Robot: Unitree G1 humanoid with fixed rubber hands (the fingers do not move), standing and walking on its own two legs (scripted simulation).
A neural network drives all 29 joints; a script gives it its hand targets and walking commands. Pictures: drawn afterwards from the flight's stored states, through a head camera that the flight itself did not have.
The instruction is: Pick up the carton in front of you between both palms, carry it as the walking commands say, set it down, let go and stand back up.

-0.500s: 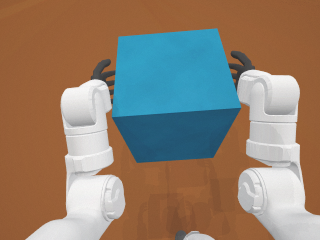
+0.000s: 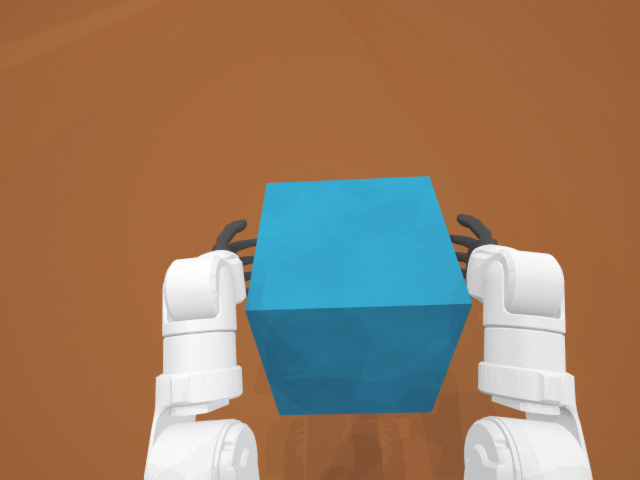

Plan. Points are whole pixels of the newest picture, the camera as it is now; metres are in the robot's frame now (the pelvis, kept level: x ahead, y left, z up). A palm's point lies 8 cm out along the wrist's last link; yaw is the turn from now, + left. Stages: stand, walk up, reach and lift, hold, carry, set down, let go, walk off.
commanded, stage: carry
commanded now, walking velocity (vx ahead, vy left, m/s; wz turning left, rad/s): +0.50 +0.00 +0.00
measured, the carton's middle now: (351, 300) +0.35 +0.00 +0.03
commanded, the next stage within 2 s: none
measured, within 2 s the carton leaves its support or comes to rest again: neither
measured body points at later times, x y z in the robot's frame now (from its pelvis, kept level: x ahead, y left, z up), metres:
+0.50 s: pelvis +0.31 -0.03 +0.00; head +0.27 -0.03 +0.45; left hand +0.58 +0.13 +0.10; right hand +0.59 -0.17 +0.09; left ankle +0.16 +0.08 -0.66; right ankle +0.36 -0.11 -0.73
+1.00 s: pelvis +0.61 +0.03 +0.01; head +0.62 +0.05 +0.46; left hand +0.89 +0.17 +0.06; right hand +0.88 -0.13 +0.07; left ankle +0.66 +0.11 -0.73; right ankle +0.51 -0.10 -0.64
